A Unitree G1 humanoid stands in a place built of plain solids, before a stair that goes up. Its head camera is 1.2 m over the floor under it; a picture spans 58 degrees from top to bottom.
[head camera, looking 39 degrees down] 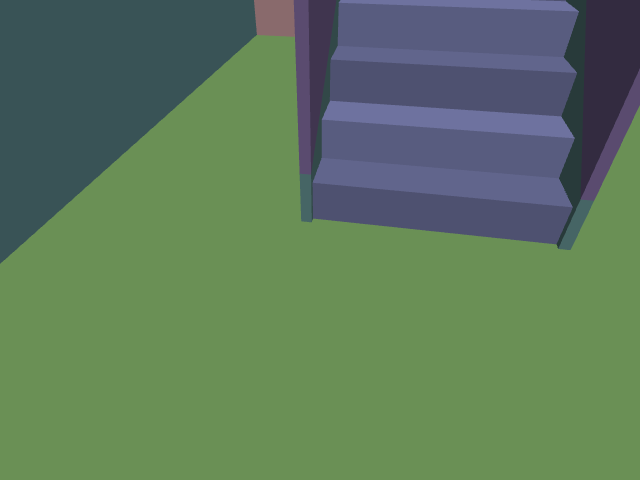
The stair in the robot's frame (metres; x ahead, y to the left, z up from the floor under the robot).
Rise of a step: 0.20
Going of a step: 0.23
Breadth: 1.08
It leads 10 degrees to the right of straight ahead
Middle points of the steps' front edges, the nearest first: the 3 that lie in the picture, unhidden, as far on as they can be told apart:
1.55 -0.50 0.20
1.77 -0.54 0.39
2.00 -0.58 0.59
